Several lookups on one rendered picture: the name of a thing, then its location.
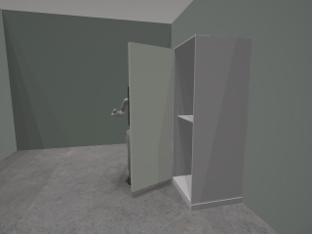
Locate fridge door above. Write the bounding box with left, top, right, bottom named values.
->
left=128, top=42, right=174, bottom=192

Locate right robot shin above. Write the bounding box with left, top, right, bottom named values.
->
left=127, top=155, right=131, bottom=177

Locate robot right thigh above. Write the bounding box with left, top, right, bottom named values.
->
left=125, top=130, right=131, bottom=159

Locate robot right hand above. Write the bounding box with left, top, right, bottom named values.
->
left=111, top=108, right=120, bottom=116

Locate right robot upper arm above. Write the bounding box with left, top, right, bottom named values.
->
left=120, top=98, right=129, bottom=116

